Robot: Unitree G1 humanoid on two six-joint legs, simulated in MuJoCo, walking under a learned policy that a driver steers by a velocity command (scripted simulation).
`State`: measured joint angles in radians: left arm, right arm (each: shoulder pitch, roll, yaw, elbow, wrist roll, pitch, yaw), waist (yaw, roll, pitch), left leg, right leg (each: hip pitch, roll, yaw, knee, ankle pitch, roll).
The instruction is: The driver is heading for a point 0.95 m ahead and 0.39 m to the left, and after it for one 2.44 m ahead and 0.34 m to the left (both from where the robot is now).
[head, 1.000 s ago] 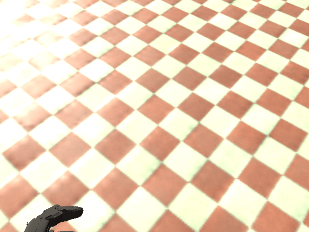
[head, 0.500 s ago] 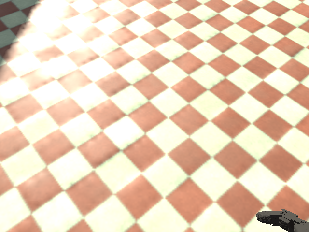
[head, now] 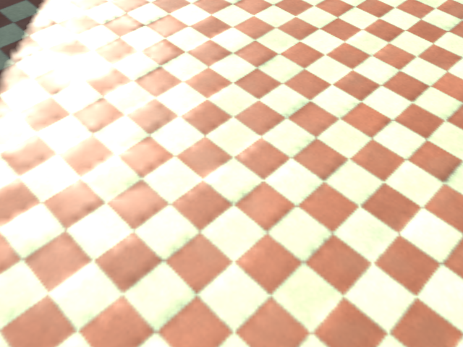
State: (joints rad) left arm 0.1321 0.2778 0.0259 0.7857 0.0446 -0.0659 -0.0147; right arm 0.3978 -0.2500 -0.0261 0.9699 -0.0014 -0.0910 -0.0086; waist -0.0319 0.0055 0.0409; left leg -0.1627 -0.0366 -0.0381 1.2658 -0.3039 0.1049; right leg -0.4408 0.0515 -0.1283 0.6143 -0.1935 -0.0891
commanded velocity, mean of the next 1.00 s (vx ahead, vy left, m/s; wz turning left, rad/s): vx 1.00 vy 0.00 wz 0.72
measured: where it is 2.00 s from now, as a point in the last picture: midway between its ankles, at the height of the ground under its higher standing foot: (57, 70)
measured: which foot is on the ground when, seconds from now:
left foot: up 0.00-0.34, down 0.36-0.80, up 0.82-1.00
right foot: down 0.00-0.36, up 0.38-0.76, down 0.78-1.00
